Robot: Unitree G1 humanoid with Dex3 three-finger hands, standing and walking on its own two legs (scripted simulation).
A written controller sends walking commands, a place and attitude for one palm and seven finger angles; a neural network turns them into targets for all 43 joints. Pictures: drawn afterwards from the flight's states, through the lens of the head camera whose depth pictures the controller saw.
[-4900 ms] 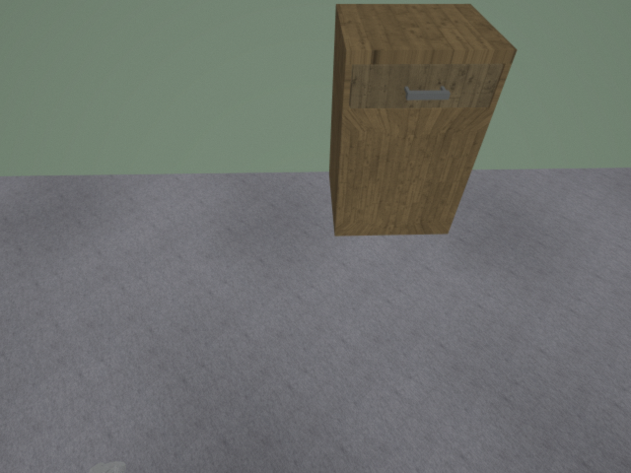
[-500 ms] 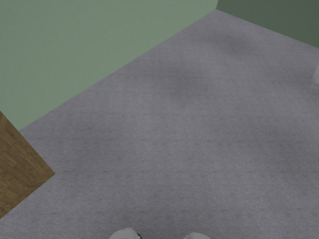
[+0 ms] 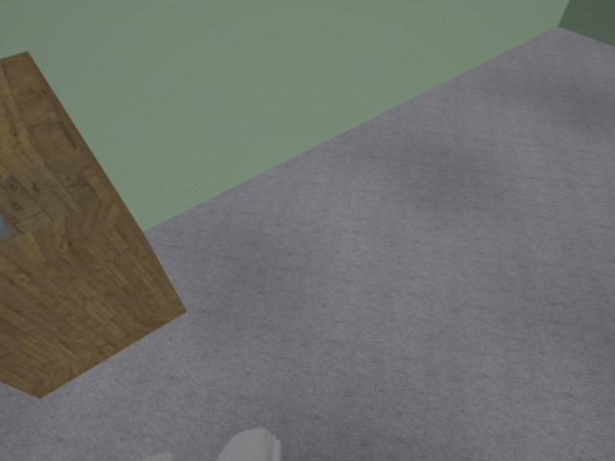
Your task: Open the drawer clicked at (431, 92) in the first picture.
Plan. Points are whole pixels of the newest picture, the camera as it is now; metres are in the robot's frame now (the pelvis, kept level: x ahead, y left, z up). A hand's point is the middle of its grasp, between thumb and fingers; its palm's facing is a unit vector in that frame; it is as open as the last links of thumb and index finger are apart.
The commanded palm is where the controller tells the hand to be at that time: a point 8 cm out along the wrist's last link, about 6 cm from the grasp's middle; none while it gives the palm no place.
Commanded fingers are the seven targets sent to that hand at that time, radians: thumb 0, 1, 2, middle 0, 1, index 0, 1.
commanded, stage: turn to face it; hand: left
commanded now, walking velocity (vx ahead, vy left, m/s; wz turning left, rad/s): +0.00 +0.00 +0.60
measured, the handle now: out of the picture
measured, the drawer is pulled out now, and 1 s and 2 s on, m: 0.00 0.00 0.00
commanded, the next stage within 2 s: take the last steps up to it in 0.88 s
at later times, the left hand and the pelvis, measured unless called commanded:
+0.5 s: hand out of the picture +0.04 +0.26 -0.16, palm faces +0.35 -0.89 -0.30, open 7.4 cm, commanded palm none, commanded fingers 0.00 0.90 0.90 -0.20 -0.30 -0.20 -0.30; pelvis +0.01 +0.01 -0.01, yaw +19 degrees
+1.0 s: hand out of the picture -0.10 +0.17 -0.18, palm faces +0.59 -0.77 -0.24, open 7.4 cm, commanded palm none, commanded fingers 0.00 0.90 0.90 -0.20 -0.30 -0.20 -0.30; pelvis +0.00 +0.00 -0.01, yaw +34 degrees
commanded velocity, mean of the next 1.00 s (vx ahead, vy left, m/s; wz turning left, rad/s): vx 0.01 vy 0.00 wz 0.45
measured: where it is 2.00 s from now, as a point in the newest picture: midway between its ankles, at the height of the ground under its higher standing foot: outside the picture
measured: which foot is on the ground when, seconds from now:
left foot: up 0.00-0.20, down 0.22-0.58, up 0.60-1.00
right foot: down 0.00-0.22, up 0.24-0.56, down 0.58-1.00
